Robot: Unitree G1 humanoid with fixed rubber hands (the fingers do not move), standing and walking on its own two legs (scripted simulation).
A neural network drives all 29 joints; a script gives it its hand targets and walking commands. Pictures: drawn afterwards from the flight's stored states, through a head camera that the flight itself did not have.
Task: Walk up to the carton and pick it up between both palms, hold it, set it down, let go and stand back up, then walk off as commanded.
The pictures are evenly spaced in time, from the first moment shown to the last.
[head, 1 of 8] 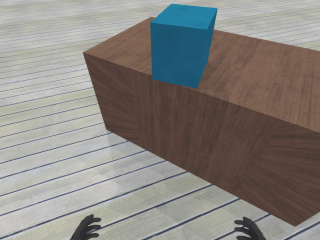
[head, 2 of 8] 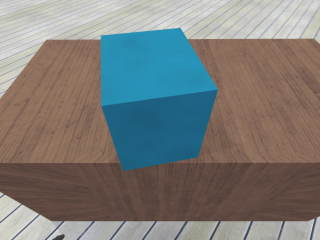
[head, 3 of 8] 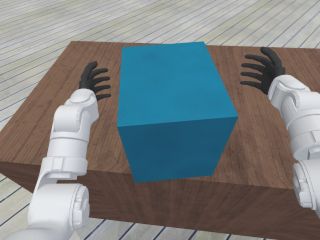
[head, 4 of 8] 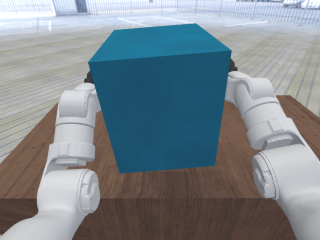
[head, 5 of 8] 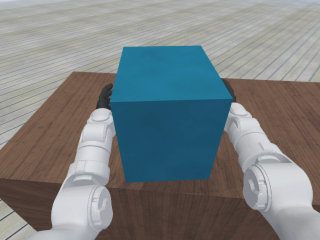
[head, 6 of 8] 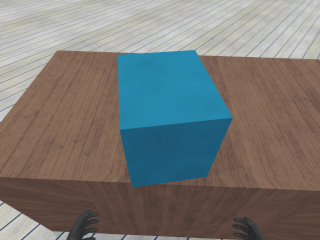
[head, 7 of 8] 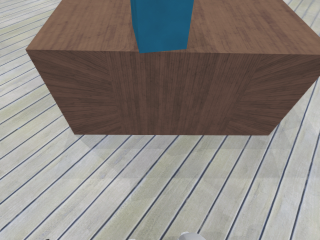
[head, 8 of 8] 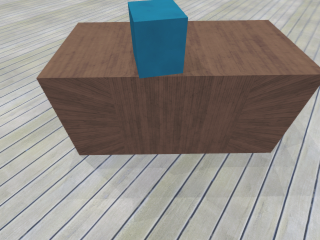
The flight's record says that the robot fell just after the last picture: no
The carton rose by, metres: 0.23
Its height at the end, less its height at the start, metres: +0.00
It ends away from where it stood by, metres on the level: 0.01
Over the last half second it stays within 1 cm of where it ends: yes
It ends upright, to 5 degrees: yes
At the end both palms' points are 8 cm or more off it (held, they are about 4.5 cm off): yes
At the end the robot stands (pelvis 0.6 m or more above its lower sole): yes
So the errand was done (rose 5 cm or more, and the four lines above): yes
